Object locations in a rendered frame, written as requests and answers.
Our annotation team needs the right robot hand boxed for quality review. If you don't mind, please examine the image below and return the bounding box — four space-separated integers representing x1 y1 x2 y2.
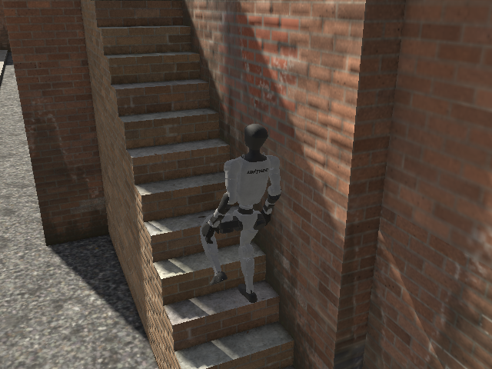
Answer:
261 209 271 226

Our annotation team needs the robot right upper arm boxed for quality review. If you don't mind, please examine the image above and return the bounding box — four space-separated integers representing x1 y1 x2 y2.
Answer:
266 155 281 196

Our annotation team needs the robot right forearm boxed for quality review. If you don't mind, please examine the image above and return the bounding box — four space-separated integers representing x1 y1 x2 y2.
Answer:
263 194 281 214

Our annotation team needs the robot thigh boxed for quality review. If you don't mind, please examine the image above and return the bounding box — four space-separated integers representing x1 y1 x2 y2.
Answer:
238 211 266 258
201 213 239 237

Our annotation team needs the right robot thigh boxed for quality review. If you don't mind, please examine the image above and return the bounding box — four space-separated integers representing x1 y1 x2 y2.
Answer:
238 211 266 258

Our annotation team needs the left robot hand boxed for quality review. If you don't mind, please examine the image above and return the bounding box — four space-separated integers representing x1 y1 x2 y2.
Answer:
202 222 220 244

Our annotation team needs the robot left forearm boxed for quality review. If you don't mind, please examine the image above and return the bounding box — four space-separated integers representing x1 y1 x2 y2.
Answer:
208 194 231 228

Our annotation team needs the robot left upper arm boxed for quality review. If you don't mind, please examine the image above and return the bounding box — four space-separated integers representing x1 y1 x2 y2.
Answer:
224 158 241 204

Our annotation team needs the left robot thigh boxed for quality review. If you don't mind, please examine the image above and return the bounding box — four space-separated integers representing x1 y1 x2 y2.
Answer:
201 213 239 237

